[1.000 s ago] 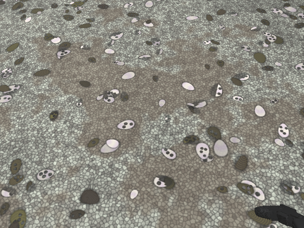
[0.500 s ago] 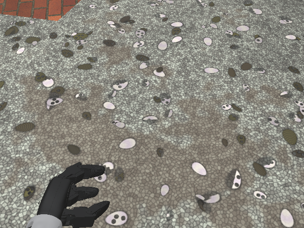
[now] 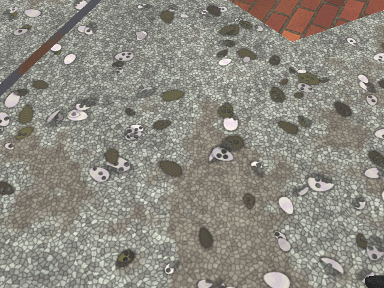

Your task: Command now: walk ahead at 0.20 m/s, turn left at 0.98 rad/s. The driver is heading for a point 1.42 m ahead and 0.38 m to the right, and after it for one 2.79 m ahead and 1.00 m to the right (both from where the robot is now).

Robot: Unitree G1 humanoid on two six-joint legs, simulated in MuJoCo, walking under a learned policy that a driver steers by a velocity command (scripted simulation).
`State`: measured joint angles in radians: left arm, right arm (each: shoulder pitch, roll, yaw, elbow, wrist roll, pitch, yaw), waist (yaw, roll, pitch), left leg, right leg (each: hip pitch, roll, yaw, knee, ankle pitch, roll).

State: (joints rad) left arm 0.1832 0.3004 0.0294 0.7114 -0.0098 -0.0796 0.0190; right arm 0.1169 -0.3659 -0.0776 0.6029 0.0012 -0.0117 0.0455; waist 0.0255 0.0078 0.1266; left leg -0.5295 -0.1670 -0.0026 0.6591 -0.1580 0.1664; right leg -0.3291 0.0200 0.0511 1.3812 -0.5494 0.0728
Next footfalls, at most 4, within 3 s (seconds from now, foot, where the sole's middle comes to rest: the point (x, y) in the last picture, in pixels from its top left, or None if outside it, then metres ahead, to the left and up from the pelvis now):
0.32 right None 0.24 -0.20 -0.74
0.68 left None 0.21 0.02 -0.74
1.14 right None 0.11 -0.25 -0.74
1.60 left None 0.21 -0.02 -0.74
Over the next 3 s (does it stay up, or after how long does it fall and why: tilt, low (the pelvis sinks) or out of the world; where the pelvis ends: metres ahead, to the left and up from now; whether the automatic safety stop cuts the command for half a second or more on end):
stays up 0.88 -0.21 -0.01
